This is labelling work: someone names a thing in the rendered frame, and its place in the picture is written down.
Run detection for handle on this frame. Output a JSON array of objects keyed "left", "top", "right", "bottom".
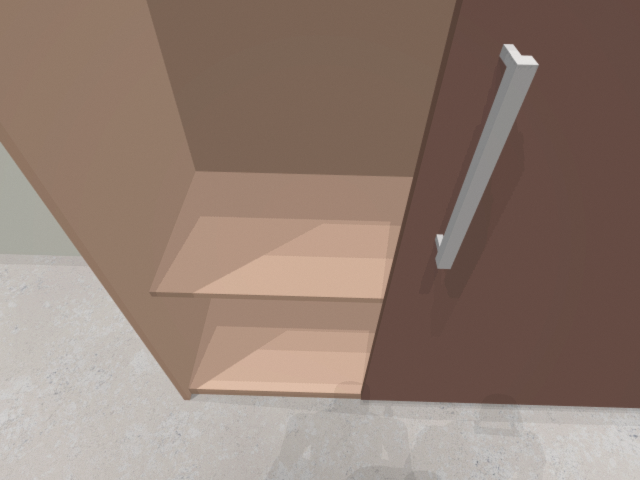
[{"left": 435, "top": 44, "right": 539, "bottom": 269}]

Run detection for wardrobe door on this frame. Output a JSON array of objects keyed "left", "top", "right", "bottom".
[{"left": 361, "top": 0, "right": 640, "bottom": 408}]

